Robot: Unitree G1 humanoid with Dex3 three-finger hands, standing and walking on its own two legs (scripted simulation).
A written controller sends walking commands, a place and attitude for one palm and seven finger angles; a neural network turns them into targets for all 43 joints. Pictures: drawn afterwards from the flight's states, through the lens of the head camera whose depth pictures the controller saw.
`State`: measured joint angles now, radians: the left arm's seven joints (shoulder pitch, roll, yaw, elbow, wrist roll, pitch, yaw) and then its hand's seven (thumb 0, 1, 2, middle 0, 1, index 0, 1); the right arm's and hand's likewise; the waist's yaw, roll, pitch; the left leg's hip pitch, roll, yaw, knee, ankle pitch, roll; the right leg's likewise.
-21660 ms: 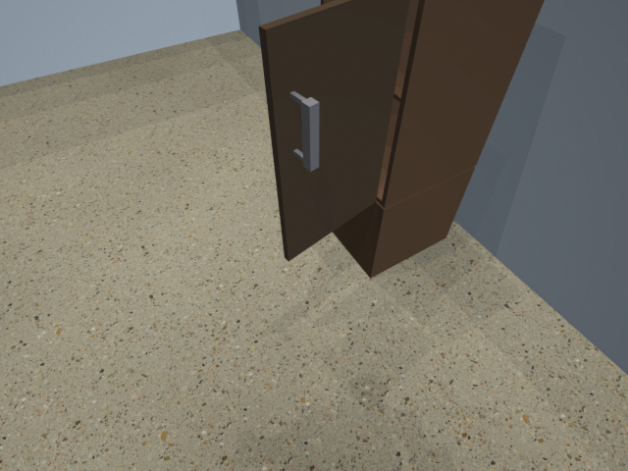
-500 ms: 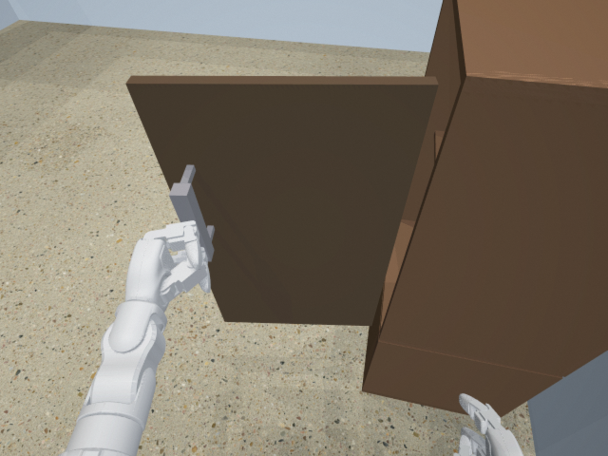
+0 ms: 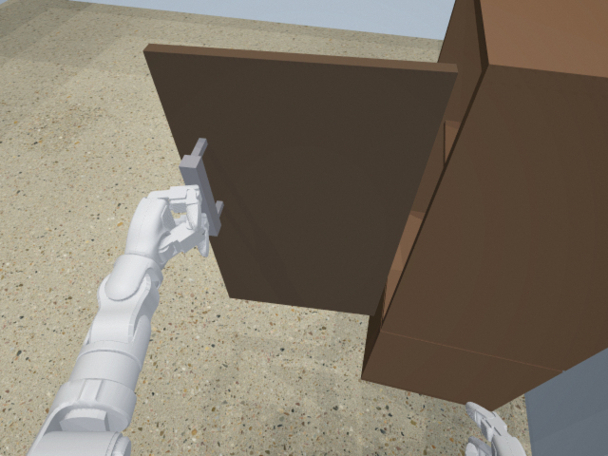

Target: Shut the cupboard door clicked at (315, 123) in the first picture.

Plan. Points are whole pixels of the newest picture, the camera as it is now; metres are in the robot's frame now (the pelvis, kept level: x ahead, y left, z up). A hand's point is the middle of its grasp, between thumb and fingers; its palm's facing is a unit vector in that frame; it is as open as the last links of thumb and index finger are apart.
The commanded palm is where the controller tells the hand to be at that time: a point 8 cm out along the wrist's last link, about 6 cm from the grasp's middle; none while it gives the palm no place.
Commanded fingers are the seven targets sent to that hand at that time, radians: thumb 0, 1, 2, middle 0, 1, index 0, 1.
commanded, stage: push the door shut along its arc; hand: left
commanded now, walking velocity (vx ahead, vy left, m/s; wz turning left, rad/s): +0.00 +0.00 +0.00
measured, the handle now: (206, 189) +0.46 +0.16 +0.09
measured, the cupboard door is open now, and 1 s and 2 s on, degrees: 96 76 62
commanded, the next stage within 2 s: pull the fist back off the door in 1.48 s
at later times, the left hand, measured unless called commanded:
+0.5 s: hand (221, 189) +0.46 +0.14 +0.09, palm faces -0.22 -0.97 -0.03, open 3.4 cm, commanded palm +0.45 +0.17 +0.09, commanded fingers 0.00 0.90 0.90 -1.30 -1.50 -1.30 -1.50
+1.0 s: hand (270, 164) +0.50 +0.07 +0.10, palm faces -0.37 -0.93 -0.01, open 3.1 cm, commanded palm +0.50 +0.13 +0.09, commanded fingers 0.00 0.90 0.90 -1.30 -1.50 -1.30 -1.50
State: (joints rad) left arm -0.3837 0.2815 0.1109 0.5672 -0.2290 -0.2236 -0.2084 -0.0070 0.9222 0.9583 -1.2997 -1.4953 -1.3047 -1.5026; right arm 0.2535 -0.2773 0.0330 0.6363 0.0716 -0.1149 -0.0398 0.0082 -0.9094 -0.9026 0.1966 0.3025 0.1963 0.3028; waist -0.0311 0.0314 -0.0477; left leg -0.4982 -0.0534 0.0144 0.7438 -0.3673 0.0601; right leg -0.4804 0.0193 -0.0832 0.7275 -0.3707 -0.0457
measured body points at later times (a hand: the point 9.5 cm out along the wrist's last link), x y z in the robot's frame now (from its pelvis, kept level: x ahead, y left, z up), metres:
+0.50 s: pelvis +0.00 +0.01 -0.01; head +0.07 +0.01 +0.44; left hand +0.46 +0.19 +0.09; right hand +0.04 -0.26 -0.13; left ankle +0.00 +0.08 -0.71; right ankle +0.00 -0.09 -0.71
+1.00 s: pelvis +0.01 +0.01 -0.01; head +0.10 +0.00 +0.43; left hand +0.52 +0.12 +0.10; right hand +0.01 -0.26 -0.13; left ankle +0.00 +0.08 -0.71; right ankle +0.00 -0.09 -0.71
